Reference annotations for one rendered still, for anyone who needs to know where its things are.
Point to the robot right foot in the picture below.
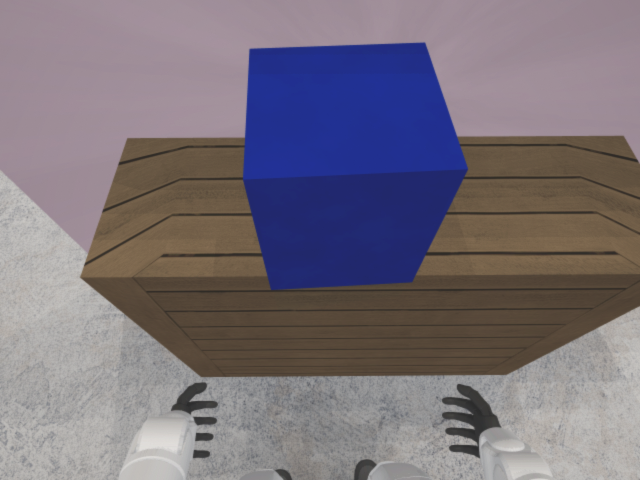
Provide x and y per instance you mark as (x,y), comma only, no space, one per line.
(363,469)

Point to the right robot hand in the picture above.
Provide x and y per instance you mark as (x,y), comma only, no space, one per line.
(482,418)

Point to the carton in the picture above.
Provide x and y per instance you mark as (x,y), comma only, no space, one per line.
(351,162)

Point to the left robot hand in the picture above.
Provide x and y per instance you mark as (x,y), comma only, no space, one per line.
(183,404)

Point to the robot right forearm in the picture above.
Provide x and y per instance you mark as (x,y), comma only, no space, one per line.
(505,457)

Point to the pedestal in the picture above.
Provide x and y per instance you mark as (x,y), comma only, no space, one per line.
(540,246)

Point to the robot left forearm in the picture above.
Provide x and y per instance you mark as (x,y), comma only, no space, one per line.
(162,449)

